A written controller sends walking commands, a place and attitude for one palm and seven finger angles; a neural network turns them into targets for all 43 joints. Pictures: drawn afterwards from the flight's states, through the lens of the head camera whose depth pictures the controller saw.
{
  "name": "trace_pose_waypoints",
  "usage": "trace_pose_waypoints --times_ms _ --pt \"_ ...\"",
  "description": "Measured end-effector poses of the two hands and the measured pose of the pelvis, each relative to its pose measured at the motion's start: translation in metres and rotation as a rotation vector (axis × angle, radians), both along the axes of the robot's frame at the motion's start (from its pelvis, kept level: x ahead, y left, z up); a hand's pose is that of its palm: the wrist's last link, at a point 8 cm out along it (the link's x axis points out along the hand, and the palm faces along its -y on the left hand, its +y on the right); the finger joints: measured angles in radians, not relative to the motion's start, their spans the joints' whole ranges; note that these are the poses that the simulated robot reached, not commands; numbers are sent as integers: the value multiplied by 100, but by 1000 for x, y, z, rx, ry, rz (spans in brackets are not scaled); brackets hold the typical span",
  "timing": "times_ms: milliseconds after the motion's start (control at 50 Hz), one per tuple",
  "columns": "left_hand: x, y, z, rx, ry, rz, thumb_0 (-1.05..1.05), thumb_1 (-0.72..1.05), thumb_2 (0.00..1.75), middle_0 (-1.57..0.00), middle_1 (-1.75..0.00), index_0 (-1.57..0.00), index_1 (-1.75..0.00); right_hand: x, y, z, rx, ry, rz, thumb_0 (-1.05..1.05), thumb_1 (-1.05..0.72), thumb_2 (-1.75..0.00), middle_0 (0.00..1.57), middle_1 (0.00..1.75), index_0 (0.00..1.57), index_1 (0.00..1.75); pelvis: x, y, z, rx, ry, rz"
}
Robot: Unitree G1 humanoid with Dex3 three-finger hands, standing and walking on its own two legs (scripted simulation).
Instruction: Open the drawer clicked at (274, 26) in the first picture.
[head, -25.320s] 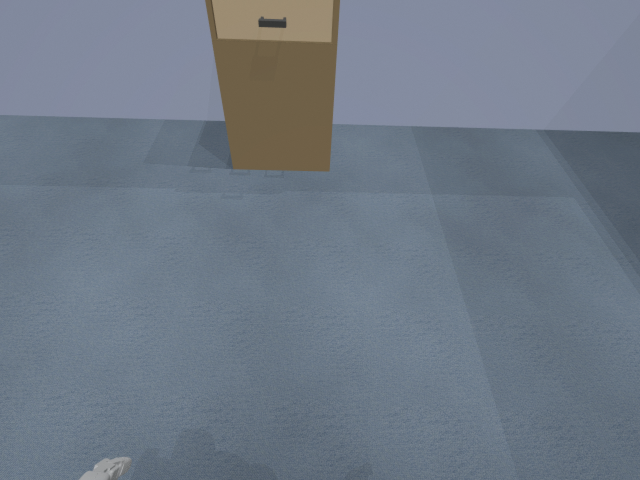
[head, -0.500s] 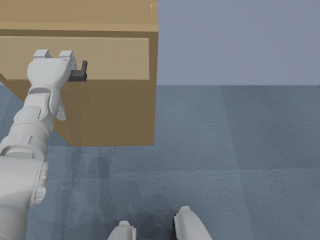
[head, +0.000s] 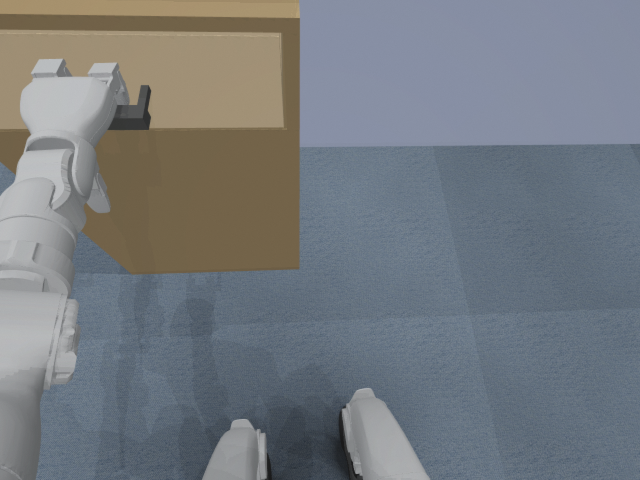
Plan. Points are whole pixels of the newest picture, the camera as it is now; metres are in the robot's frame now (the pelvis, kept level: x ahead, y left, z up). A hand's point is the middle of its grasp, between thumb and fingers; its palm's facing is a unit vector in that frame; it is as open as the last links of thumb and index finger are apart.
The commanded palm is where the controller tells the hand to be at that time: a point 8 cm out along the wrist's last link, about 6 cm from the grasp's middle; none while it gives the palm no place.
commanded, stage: lower the fingers behind the handle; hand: left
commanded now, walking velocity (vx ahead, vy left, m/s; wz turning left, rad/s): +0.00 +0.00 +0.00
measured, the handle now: (109, 105) +0.60 +0.22 +0.04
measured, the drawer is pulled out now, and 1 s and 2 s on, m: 0.00 0.00 0.00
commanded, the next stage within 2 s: lift the fingers back up to retry in 0.04 s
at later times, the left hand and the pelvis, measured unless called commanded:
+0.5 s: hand (77, 128) +0.54 +0.24 +0.06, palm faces -0.07 -0.01 -1.00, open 13.8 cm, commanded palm +0.53 +0.24 +0.12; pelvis +0.01 +0.01 +0.02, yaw -1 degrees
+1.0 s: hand (77, 112) +0.54 +0.23 +0.08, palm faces -0.08 -0.02 -1.00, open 13.8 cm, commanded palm +0.52 +0.23 +0.15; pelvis +0.06 +0.01 +0.05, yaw -1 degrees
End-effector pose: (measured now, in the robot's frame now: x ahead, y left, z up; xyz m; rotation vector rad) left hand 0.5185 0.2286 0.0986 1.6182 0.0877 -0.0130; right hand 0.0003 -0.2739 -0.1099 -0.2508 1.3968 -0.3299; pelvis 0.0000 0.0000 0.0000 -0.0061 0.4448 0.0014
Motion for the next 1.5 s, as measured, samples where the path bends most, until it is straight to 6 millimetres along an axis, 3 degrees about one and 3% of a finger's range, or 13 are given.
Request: trace_pose_waypoints --times_ms 260,460,640,800,1000,1140,1280,1500 --pt "1 2 0 -13 -21 -20 0 -49 30 -22 -124 -32 -120 -9 3 -3 1 25 -3 0 -91 -90 20 30 21 30 -2 2 -3 -4 11 0" --pt "2 8 14 -52 7 -13 0 -49 30 -27 -120 -32 -120 1 9 17 1 13 -18 0 -91 -90 20 30 21 30 10 6 16 -11 -23 -5" --pt "9 18 37 -42 -3 -19 0 -49 30 -31 -120 -32 -120 19 11 36 -6 18 -15 0 -91 -90 20 30 21 30 30 11 33 -21 -54 3" --pt "16 5 52 -76 -7 -64 0 -49 30 -32 -120 -32 -121 42 15 47 6 -3 -22 0 -91 -90 20 30 21 30 49 15 45 -27 -79 1" --pt "8 4 41 -71 14 -61 0 -49 30 -32 -120 -32 -121 70 20 44 51 -36 -5 0 -91 -90 20 30 21 30 59 13 50 -21 -94 -8" --pt "0 14 46 -61 -24 -43 0 -49 30 -32 -120 -32 -120 81 16 42 54 -49 20 0 -91 -90 20 30 21 30 58 9 50 -17 -98 -2" --pt "-5 21 52 -26 -3 0 0 -49 30 -32 -120 -32 -120 80 6 44 38 -56 26 0 -91 -90 20 30 21 30 52 5 50 -16 -109 7" --pt "0 -13 49 -75 -23 -99 0 -49 30 -32 -120 -32 -120 58 -2 48 0 -63 8 0 -91 -90 20 30 21 30 40 3 47 -8 -113 0"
